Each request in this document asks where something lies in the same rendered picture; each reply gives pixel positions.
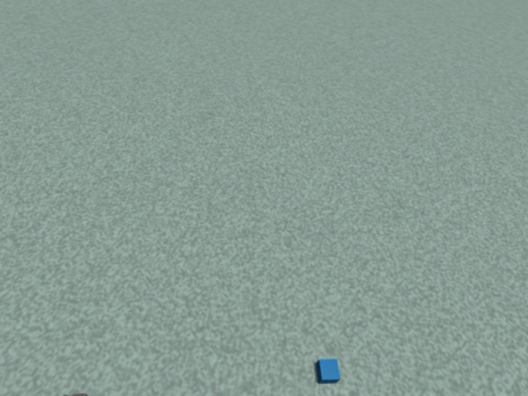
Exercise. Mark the cube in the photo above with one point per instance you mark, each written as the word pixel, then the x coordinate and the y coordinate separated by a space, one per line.
pixel 327 371

